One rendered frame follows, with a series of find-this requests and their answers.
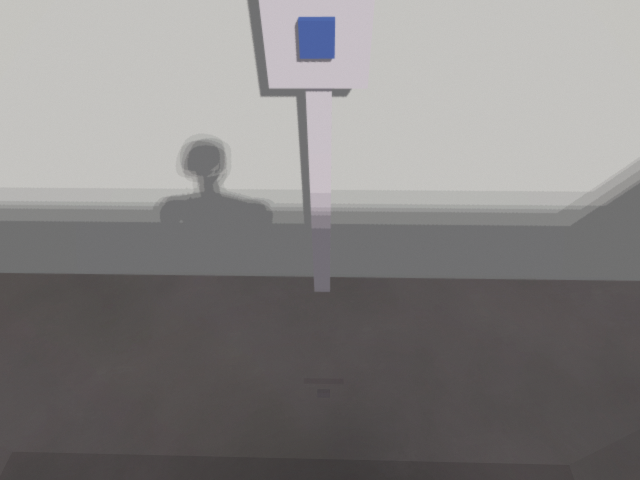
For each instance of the button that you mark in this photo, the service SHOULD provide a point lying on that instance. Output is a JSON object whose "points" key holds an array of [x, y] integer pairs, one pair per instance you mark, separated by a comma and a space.
{"points": [[316, 37]]}

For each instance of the panel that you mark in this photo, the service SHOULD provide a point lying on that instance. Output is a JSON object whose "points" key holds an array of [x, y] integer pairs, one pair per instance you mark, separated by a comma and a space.
{"points": [[349, 70]]}

